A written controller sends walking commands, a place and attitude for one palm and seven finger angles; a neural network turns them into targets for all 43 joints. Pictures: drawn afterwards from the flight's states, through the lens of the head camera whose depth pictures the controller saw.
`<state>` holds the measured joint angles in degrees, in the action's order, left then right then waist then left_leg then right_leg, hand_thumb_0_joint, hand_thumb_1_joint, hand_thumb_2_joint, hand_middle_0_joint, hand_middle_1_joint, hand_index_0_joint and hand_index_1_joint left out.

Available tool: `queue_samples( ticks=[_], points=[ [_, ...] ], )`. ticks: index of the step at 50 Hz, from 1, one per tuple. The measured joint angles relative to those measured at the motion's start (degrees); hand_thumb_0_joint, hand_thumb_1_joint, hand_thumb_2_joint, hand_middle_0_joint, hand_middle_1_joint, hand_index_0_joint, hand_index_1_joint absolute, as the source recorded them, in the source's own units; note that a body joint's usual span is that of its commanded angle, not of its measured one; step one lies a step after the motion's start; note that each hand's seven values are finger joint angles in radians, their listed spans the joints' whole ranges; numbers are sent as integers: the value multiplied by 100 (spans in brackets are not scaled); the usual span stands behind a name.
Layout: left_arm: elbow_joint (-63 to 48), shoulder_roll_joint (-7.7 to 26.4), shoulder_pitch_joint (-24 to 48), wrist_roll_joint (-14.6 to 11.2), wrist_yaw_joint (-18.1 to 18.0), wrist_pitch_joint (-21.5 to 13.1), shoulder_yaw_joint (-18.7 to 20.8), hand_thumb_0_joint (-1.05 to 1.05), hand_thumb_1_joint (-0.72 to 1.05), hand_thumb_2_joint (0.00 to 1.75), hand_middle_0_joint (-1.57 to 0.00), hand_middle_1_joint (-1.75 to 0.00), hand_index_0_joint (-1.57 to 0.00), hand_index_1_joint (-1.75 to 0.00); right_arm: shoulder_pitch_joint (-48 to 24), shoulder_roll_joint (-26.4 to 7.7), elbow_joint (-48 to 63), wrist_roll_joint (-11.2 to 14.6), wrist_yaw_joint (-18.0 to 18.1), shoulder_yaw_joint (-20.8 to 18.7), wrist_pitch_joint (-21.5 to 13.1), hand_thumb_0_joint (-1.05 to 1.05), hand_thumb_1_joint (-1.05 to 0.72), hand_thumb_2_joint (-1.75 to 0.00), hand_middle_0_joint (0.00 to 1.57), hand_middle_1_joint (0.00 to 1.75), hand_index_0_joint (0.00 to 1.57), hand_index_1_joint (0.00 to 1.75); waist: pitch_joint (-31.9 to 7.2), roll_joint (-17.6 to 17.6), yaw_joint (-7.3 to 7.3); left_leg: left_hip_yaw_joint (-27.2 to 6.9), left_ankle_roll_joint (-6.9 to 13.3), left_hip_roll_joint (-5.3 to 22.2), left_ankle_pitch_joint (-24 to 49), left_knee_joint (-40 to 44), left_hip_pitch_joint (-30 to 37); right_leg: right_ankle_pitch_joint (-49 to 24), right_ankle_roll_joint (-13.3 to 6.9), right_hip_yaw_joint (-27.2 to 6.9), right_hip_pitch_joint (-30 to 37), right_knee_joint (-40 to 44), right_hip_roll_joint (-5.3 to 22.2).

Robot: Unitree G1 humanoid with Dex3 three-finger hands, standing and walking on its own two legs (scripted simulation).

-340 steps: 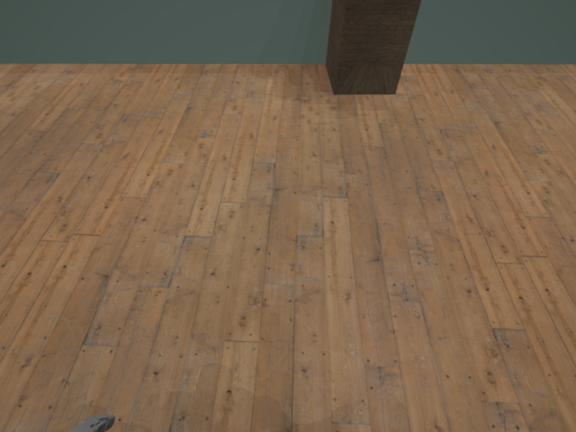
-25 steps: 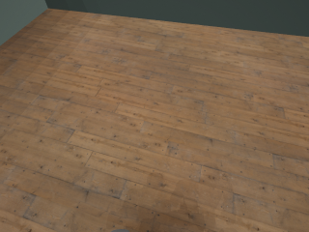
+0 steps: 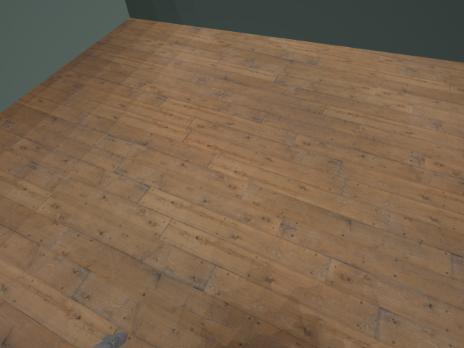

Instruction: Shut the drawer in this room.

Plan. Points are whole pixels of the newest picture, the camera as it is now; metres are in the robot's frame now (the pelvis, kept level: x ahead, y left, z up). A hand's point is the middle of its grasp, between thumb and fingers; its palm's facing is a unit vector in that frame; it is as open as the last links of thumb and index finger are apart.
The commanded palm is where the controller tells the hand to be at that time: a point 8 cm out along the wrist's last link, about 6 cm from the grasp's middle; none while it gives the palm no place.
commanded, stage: turn or walk to find it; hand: left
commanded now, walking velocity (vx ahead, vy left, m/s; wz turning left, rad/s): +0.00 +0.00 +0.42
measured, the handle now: out of the picture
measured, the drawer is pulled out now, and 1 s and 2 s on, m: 0.24 0.24 0.24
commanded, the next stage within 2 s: none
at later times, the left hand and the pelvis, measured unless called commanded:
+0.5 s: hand out of the picture -0.06 +0.23 -0.18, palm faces +0.29 -0.93 -0.24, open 7.4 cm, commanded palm none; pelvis -0.04 +0.01 -0.01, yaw +14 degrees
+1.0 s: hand out of the picture -0.06 +0.19 -0.14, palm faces +0.44 -0.85 -0.27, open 7.4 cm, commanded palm none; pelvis -0.05 -0.02 +0.00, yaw +27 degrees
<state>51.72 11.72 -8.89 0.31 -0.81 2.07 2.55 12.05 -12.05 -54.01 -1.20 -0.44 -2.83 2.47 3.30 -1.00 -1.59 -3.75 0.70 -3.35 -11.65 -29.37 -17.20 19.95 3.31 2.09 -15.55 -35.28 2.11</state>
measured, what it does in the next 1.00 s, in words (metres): steps on the spot, turning left: right foot, then left foot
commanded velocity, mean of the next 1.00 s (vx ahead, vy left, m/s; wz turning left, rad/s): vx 0.00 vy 0.00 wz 0.42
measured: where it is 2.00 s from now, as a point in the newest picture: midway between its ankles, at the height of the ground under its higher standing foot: outside the picture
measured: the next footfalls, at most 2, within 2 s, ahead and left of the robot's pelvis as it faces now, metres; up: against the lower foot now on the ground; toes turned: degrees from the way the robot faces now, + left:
right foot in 0.02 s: +0.04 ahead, -0.11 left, +0.00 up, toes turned -2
left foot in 0.46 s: -0.03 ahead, +0.14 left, +0.00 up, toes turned +18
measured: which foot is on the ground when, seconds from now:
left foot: down 0.00-0.02, up 0.04-0.44, down 0.46-0.84, up 0.86-1.00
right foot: up 0.00-0.00, down 0.02-0.46, up 0.48-0.82, down 0.84-1.00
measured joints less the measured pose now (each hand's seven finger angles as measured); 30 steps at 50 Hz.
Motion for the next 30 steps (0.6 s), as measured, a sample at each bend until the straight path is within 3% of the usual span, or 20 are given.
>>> queue_samples(
  ticks=[2, 4, 7, 10, 14, 19, 22, 23, 26, 30],
  points=[
    [-30, -102, 5, 44, -17, -95, -38, 0, 91, 90, -20, -30, -20, -30, 72, -83, -43, 38, -9, -65, 43, 1, -90, -90, 20, 30, 20, 29, 26, -167, -12, -115, -91, 15, -471, -526, -248, -251, -291, 141, 126, 289, -69],
    [-68, -168, -53, 53, -19, -128, -74, 0, 91, 90, -20, -30, -20, -30, 143, -123, -108, 18, -18, -117, 133, 1, -90, -90, 20, 30, 20, 29, 29, -179, -20, -58, -149, -38, -1207, -1631, -623, -243, -458, 274, 164, 264, 1],
    [-42, -232, -168, 52, -32, -112, -97, 0, 91, 90, -20, -30, -20, -30, 195, -196, -194, -1, -70, -182, 213, 1, -91, -90, 20, 30, 20, 29, 36, -169, -24, 98, -237, 71, -1136, -3120, -1048, -336, -505, 423, 316, 484, 86],
    [40, -255, -246, 63, -44, -109, -106, 0, 90, 90, -20, -30, -20, -30, 242, -238, -241, -7, -89, -205, 221, 1, -91, -90, 20, 30, 20, 29, 59, -130, -51, 195, -359, 277, -938, -3613, -1119, -416, -504, 579, 400, 630, 167],
    [123, -242, -325, 89, -39, -127, -99, 0, 90, 90, -20, -30, -20, -30, 236, -241, -324, 3, -84, -186, 248, 1, -91, -90, 20, 30, 20, 29, 104, -17, -4, 300, -458, 478, -1117, -3146, -828, -433, -483, 776, 413, 661, 308],
    [224, -100, -410, 124, -17, -129, -43, 0, 91, 90, -20, -30, -20, -30, 26, -193, -342, 54, -64, -102, 206, 1, -91, -90, 20, 30, 19, 29, 190, 167, 156, 548, -430, 541, -1449, -1834, -240, -371, -385, 981, 270, 458, 516],
    [308, 38, -487, 98, -13, -86, 16, 0, 90, 90, -20, -30, -20, -30, -110, -173, -230, 72, -56, -45, 86, 1, -91, -90, 20, 30, 19, 29, 189, 249, 194, 728, -354, 507, -866, -627, 254, -224, -255, 1122, 102, 105, 651],
    [312, 83, -535, 70, -8, -49, 40, 0, 90, 90, -20, -30, -20, -30, -133, -186, -174, 61, -60, -36, 22, 1, -91, -90, 20, 30, 20, 29, 147, 237, 198, 703, -231, 520, -443, -300, 348, -127, -200, 1152, -33, -139, 681],
    [421, 287, -526, 56, -36, 151, 112, 0, 91, 90, -20, -30, -20, -30, -290, -38, -95, 27, -30, 10, -83, 1, -91, -90, 20, 30, 20, 29, 175, 455, 278, 736, -2, 398, -651, -529, 249, 884, -54, 566, -554, -1431, 599],
    [487, 346, -441, 49, 7, 211, 144, 0, 91, 90, -20, -30, -20, -30, -345, 44, -21, 8, 40, 79, -117, 1, -91, -90, 20, 30, 20, 29, 116, 372, 266, 577, 20, 361, -499, -163, 356, 670, 27, 227, -929, -2361, 380]
  ],
)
